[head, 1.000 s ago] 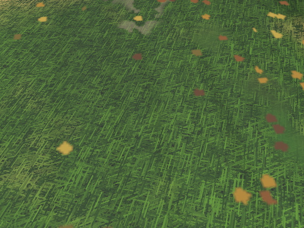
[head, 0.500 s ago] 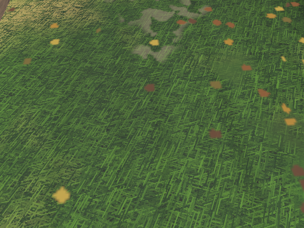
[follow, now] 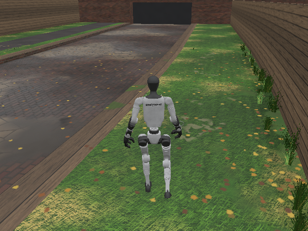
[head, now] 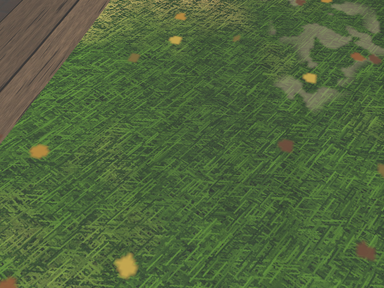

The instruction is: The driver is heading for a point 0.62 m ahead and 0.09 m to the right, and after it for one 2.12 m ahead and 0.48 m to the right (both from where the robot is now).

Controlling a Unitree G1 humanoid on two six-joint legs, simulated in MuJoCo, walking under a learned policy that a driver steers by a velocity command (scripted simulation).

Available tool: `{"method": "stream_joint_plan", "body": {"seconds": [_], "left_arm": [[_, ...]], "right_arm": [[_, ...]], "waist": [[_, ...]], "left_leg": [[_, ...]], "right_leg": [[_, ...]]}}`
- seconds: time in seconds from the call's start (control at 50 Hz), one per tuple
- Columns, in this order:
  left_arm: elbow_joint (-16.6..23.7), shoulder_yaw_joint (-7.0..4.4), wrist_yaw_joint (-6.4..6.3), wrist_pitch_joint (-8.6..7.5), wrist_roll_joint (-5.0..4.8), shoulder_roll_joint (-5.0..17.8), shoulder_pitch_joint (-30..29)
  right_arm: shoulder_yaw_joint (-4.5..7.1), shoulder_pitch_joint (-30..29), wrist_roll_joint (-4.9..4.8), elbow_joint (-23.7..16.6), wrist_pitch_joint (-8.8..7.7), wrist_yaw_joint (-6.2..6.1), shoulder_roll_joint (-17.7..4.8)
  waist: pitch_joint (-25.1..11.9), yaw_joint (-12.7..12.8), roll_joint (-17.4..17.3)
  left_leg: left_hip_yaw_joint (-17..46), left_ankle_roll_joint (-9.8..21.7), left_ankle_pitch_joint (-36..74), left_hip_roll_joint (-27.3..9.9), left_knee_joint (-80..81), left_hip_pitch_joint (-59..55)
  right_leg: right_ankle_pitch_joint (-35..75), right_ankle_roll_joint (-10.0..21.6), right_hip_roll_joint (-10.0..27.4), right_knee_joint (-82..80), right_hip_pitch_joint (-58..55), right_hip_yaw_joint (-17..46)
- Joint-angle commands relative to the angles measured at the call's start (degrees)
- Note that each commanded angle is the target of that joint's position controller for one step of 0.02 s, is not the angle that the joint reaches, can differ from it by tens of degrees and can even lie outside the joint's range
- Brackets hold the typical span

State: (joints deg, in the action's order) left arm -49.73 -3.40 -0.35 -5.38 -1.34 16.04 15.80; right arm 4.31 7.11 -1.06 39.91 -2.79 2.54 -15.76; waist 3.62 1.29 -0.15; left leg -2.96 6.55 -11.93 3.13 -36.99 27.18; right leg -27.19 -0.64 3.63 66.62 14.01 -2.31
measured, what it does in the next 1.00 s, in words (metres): walks ahead, turning right: right foot, then left foot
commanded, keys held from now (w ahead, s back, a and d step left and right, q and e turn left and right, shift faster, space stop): w+q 0.02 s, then w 0.08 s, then w+e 0.68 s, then w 0.22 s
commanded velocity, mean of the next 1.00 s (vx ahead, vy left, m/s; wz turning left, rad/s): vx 0.50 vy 0.00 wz -0.21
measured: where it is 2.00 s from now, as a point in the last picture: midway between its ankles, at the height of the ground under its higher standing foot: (253, 136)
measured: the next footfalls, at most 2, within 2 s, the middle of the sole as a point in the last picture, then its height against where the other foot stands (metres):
right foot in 0.48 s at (243, 283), level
left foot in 0.96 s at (196, 202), level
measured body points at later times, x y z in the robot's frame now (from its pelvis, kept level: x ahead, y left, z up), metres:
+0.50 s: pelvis +0.29 -0.04 +0.00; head +0.33 -0.04 +0.45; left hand +0.50 +0.20 -0.09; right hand +0.32 -0.33 -0.13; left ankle +0.09 +0.06 -0.70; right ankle +0.41 -0.13 -0.72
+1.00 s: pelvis +0.59 -0.04 +0.01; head +0.61 -0.04 +0.46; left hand +0.71 +0.22 -0.11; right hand +0.72 -0.34 -0.06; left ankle +0.70 +0.03 -0.72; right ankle +0.42 -0.13 -0.69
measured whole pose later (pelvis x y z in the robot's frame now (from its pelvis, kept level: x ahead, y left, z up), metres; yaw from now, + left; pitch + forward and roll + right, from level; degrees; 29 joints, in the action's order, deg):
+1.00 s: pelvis +0.59 -0.04 +0.01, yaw -17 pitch +3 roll +1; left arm -43.3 -3.5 -0.4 -2.4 -1.0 17.0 21.1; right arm 2.2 5.1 0.7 38.2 -7.4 1.1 -15.1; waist -0.8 3.3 1.6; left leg 0.3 1.9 -7.7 2.0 -30.4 26.2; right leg -27.0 2.7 -5.0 43.2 10.1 10.9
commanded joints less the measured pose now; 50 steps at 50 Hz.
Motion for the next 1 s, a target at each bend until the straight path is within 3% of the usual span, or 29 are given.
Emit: {"method": "stream_joint_plan", "body": {"seconds": [0.02,0.04,0.06,0.12,0.18,0.26,0.36,0.4,0.42,0.44,0.46,0.48,0.5,0.52,0.54,0.56,0.58,0.6,0.64,0.68,0.74,0.78,0.82,0.88,0.92,0.94,0.96,0.98,1.0], "left_arm": [[7.91,-0.99,0.00,-3.87,0.06,6.82,-5.28],[7.16,-1.57,-0.16,-3.09,0.92,7.58,-3.39],[6.82,-1.74,0.03,-2.10,1.14,7.44,-2.04],[7.07,-1.24,-0.02,-0.38,1.94,4.78,-2.32],[8.25,-0.65,0.12,-0.07,1.51,3.76,-7.25],[9.60,0.07,1.25,-0.49,0.51,2.80,-13.42],[12.44,0.35,3.24,-0.77,-0.10,3.03,-18.24],[13.23,0.33,4.15,-0.92,0.01,3.15,-17.71],[13.17,0.05,4.35,-0.85,0.17,3.77,-15.90],[12.75,-0.56,4.29,-0.61,0.39,5.01,-12.85],[11.47,-1.68,4.07,-0.38,0.54,7.04,-6.44],[9.85,-3.06,3.48,-0.16,0.62,9.87,2.09],[9.49,-4.63,2.61,0.11,1.19,15.87,9.40],[9.19,-3.94,2.77,-0.07,0.27,14.22,9.73],[9.33,-2.99,2.45,0.29,0.17,10.32,8.79],[10.29,-2.53,2.13,0.58,0.36,8.71,5.53],[11.18,-2.18,2.09,0.81,0.50,7.94,1.95],[12.16,-1.65,1.99,0.85,0.83,6.60,-0.54],[13.25,-1.70,1.68,0.95,1.09,6.89,-2.42],[13.10,-2.04,1.13,0.76,0.92,8.10,-2.00],[12.29,-2.54,0.24,1.16,0.22,9.45,0.01],[11.61,-2.57,-0.11,1.72,-0.08,9.46,2.12],[10.69,-2.41,-0.20,2.03,-0.16,9.16,4.29],[9.62,-2.09,-0.24,2.33,0.06,8.30,6.23],[9.61,-2.19,-0.16,2.61,0.34,8.57,5.17],[9.88,-1.86,-0.08,2.64,0.51,7.65,4.54],[10.74,-0.94,0.10,2.40,0.94,5.39,3.69],[11.38,0.19,0.03,1.69,0.65,2.29,9.80],[11.09,0.42,0.01,1.12,-0.21,3.21,12.05]], "right_arm": [[2.29,8.98,0.00,-1.67,-1.24,-0.48,-7.74],[1.51,5.76,0.48,-2.63,-1.31,-0.68,-5.53],[1.23,4.65,0.90,-3.17,-1.38,-0.82,-4.93],[1.36,6.65,0.77,-1.69,-2.13,-1.48,-6.19],[1.22,9.30,0.82,0.02,-2.23,-2.25,-6.59],[1.02,11.54,1.03,1.81,-2.52,-2.49,-7.54],[1.19,13.75,1.10,4.69,-1.91,-2.66,-8.10],[1.37,13.01,0.97,4.92,-1.27,-3.08,-8.67],[1.49,11.84,1.00,4.58,-1.00,-3.36,-9.33],[1.66,11.12,1.04,4.21,-0.67,-3.68,-10.15],[1.65,10.03,1.00,3.82,-0.14,-4.01,-10.61],[1.34,9.29,0.97,3.17,-0.08,-4.41,-10.34],[-0.20,13.63,2.11,0.92,-1.17,-4.20,-5.97],[-1.64,15.57,2.33,0.77,-3.03,-3.05,-2.96],[-0.69,11.01,0.37,-0.18,-4.69,-1.92,-7.57],[-0.85,6.28,-0.69,-1.78,-5.51,-1.52,-7.91],[-0.85,4.30,0.26,-2.26,-5.75,-1.72,-7.44],[-0.26,4.09,1.48,-2.31,-5.30,-2.13,-7.99],[-0.19,6.57,2.00,-2.61,-3.99,-2.42,-6.90],[-0.55,6.20,2.22,-2.94,-3.04,-2.93,-5.62],[-1.34,-0.30,2.30,-4.52,-2.91,-3.14,-3.73],[-1.60,-4.48,1.82,-5.30,-3.29,-2.79,-3.11],[-1.51,-6.73,1.15,-5.65,-3.78,-2.17,-3.61],[-0.82,-7.91,1.04,-6.24,-4.66,-1.30,-5.34],[-0.22,-5.14,1.00,-5.82,-5.11,-1.26,-6.25],[0.50,-0.75,1.33,-4.73,-5.30,-1.55,-7.35],[1.33,6.65,2.09,-3.89,-5.56,-1.93,-9.67],[2.81,14.85,2.80,-2.49,-5.25,-2.13,-15.06],[2.99,19.19,1.08,0.21,-4.48,-1.49,-13.71]], "waist": [[-9.86,-3.61,0.51],[-8.46,-1.27,-0.21],[-7.90,-0.09,-1.02],[-6.61,0.33,-1.18],[-4.59,-1.92,-2.82],[-2.34,-5.20,-3.42],[0.64,-6.87,-2.56],[-0.16,-5.82,-3.07],[-1.89,-4.51,-3.96],[-4.80,-2.84,-5.20],[-8.67,0.84,-5.22],[-13.21,5.29,-3.47],[-21.31,5.07,7.75],[-27.35,3.17,15.19],[-22.39,5.34,9.56],[-15.10,4.66,4.91],[-9.62,2.23,-0.74],[-7.18,0.26,-1.56],[-6.07,-2.36,1.48],[-5.40,-2.71,2.28],[-4.46,-0.39,3.32],[-4.78,1.68,4.37],[-5.19,3.05,5.26],[-4.96,3.29,5.93],[-4.92,1.20,7.34],[-6.85,-1.16,7.32],[-13.07,-4.78,5.09],[-21.83,-5.04,-7.12],[-23.10,-5.55,-18.05]], "left_leg": [[30.28,12.03,6.04,-16.86,20.59,-31.06],[25.38,10.82,11.29,-15.12,21.53,-24.65],[23.31,10.43,13.91,-14.01,22.87,-20.71],[16.76,10.47,23.14,-12.57,25.11,-16.23],[11.39,7.88,24.93,-11.03,26.04,-17.50],[8.08,4.97,17.32,-11.46,27.73,-20.34],[6.57,4.48,20.66,-16.21,25.31,-31.80],[5.07,3.37,29.52,-17.15,21.94,-34.79],[3.81,2.58,39.19,-16.82,18.86,-35.04],[2.82,1.83,50.22,-16.31,14.24,-35.29],[1.08,0.69,58.06,-14.88,5.43,-33.93],[-0.66,-1.37,53.41,-12.85,-7.38,-25.98],[-2.26,-5.15,26.53,-6.02,-30.24,-4.98],[6.30,-6.99,-19.53,3.03,-43.14,11.56],[11.64,-5.68,-16.96,-1.39,-45.57,17.98],[10.42,-4.95,-12.38,-4.07,-42.24,19.14],[9.24,-5.03,-9.56,-6.13,-36.34,17.17],[8.85,-5.60,-7.70,-7.78,-31.72,13.50],[8.06,-7.25,-6.63,-8.58,-27.19,9.24],[6.57,-9.15,-3.85,-8.32,-21.66,8.01],[5.67,-10.50,8.19,-6.48,-8.18,5.55],[5.42,-10.68,14.69,-4.42,-0.28,2.59],[5.62,-10.37,17.39,-3.73,3.71,1.44],[6.46,-8.15,13.71,-3.82,7.93,1.37],[5.32,-5.87,9.62,-3.39,10.35,-2.44],[4.59,-4.15,9.35,-3.07,12.18,-8.94],[9.68,-0.70,10.51,-8.85,10.42,-20.98],[28.53,7.98,7.65,-20.45,10.13,-42.18],[47.20,12.62,-6.40,-26.65,17.65,-47.37]], "right_leg": [[6.18,1.86,2.26,6.69,30.45,7.27],[8.58,1.48,4.10,2.85,25.80,7.32],[10.01,1.00,4.78,1.04,22.54,7.13],[15.39,-1.18,4.65,-5.34,21.60,5.06],[26.04,-1.49,4.58,-15.53,24.46,4.13],[37.42,0.39,2.79,-28.09,23.50,2.81],[31.47,3.18,0.73,-33.39,29.80,3.36],[26.44,4.75,-0.70,-34.36,28.72,2.17],[23.75,5.71,-2.31,-34.46,24.99,0.49],[21.08,6.70,-4.50,-33.75,19.69,-1.57],[20.76,8.14,-6.97,-34.83,10.94,-3.17],[24.88,10.55,-5.96,-36.64,-3.39,0.32],[26.10,19.08,8.47,-36.46,-25.68,23.57],[19.78,26.30,16.40,-45.73,-37.75,49.23],[12.48,22.55,14.10,-47.59,-35.68,43.93],[13.12,20.09,12.11,-48.47,-27.29,36.03],[18.07,18.62,9.94,-49.82,-17.54,30.85],[23.53,17.85,8.04,-51.30,-10.92,27.17],[28.71,18.43,6.01,-53.52,-3.82,24.43],[33.25,18.47,4.51,-54.16,0.64,20.39],[31.30,15.63,1.10,-53.48,3.69,16.29],[27.83,14.02,0.11,-52.12,3.55,16.35],[25.04,13.47,1.55,-50.81,0.69,18.00],[23.67,12.55,4.61,-46.79,-5.76,22.33],[27.10,11.41,5.33,-43.66,-7.75,23.86],[32.65,10.22,3.30,-39.44,-7.51,22.86],[32.68,8.30,0.52,-28.40,-3.68,19.73],[18.94,4.13,-6.91,-8.87,13.26,12.65],[-5.52,2.23,-8.88,3.30,26.68,11.07]]}}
